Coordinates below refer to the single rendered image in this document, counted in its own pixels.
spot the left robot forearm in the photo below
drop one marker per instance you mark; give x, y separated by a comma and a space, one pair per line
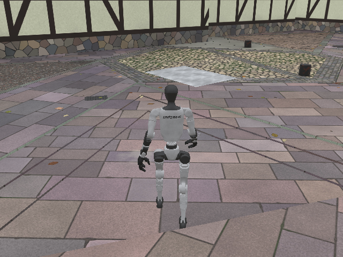
145, 146

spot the right robot forearm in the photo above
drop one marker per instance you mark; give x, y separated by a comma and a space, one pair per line
194, 137

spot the robot right upper arm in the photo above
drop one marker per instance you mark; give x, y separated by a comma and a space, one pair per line
190, 121

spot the left robot shin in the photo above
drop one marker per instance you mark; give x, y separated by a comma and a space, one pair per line
159, 186

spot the robot right hand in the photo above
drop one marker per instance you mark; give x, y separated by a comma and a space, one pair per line
189, 141

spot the robot left hand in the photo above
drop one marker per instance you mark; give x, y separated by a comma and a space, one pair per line
140, 163

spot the robot left thigh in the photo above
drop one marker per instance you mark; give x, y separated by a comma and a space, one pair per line
159, 156

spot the robot left upper arm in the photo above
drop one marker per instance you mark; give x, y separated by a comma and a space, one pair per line
152, 122

